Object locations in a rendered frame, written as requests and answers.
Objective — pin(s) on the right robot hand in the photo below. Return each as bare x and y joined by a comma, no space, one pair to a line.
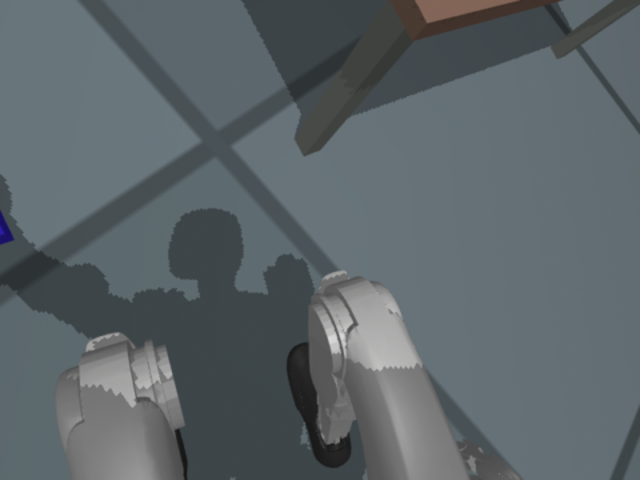
487,467

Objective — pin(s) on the coffee table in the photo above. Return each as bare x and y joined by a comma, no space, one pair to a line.
396,26

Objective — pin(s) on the right robot foot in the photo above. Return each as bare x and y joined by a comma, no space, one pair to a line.
305,398

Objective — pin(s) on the small box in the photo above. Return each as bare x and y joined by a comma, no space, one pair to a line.
5,234

